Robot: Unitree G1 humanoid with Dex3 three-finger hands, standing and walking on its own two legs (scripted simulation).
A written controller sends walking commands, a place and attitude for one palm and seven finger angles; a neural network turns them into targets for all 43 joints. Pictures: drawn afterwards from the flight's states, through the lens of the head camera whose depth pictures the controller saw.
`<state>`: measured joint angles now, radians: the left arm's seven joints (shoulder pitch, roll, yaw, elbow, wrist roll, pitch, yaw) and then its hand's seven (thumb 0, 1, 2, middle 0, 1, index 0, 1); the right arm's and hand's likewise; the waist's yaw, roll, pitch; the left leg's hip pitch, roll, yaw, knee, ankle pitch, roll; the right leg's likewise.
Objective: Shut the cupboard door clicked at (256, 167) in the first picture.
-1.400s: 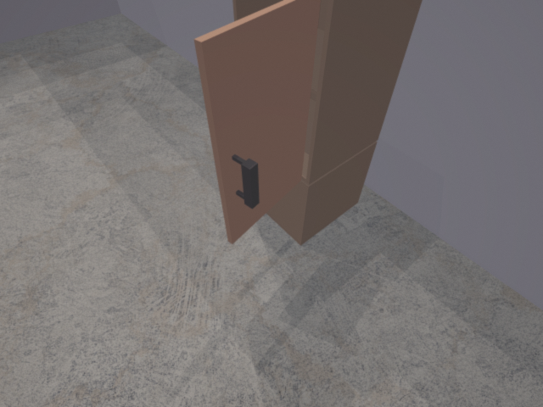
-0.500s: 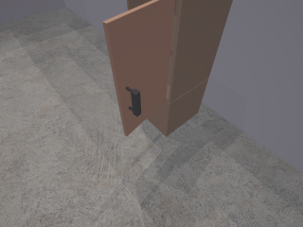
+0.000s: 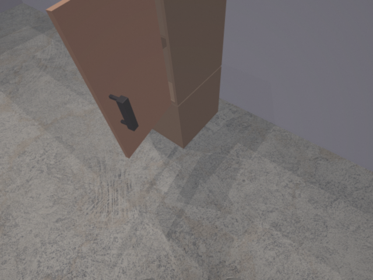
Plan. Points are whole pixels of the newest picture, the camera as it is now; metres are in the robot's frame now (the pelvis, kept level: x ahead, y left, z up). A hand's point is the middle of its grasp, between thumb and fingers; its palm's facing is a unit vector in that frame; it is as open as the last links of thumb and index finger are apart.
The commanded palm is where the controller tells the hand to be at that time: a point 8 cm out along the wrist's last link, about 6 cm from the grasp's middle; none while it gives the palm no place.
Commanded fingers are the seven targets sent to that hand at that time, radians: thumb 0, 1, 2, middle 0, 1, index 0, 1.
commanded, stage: walk around to get in front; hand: left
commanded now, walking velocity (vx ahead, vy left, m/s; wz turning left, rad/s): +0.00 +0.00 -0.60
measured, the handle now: (123, 112) +0.59 +0.27 -0.08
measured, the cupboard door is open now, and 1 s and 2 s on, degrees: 100 100 100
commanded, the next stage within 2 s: none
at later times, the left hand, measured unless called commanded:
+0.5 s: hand out of the picture +0.10 +0.17 -0.15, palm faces -0.16 -0.96 -0.24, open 7.4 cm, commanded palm none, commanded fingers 0.00 0.90 0.90 -0.20 -0.30 -0.20 -0.30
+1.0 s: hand (158, 223) +0.26 +0.11 -0.15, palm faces -0.57 -0.78 -0.25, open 7.4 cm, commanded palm none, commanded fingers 0.00 0.90 0.90 -0.20 -0.30 -0.20 -0.30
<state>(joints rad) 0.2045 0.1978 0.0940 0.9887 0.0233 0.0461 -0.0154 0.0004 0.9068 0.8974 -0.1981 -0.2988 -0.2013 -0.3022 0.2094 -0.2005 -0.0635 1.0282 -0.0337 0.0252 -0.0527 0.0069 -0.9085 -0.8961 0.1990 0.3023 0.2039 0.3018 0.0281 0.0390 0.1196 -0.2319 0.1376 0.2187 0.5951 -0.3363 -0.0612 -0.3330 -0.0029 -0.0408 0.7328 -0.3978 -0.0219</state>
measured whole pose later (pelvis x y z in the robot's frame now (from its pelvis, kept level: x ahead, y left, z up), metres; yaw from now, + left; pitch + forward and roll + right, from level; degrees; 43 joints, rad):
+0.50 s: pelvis +0.02 -0.01 +0.02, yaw -16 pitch +2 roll +1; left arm 0.26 0.19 0.08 0.93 0.03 0.02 0.01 0.00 0.90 0.90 -0.20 -0.30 -0.21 -0.30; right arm 0.02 -0.20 -0.06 0.89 0.00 0.05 -0.04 0.01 -0.91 -0.90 0.20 0.30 0.20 0.30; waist 0.07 -0.02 0.10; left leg -0.47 0.01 -0.05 0.92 -0.41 -0.07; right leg -0.25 0.14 0.19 0.48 -0.24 -0.09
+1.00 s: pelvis +0.05 -0.01 +0.01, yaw -35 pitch +2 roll -1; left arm 0.11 0.27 0.08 0.90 0.02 0.06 -0.04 0.00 0.91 0.90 -0.19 -0.30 -0.20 -0.30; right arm 0.28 -0.22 -0.04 0.92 -0.03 0.01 -0.03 0.01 -0.91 -0.90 0.20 0.30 0.21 0.30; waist -0.02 0.01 0.11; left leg -0.21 0.14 0.19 0.54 -0.35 -0.04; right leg -0.39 -0.04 -0.05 0.77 -0.41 0.04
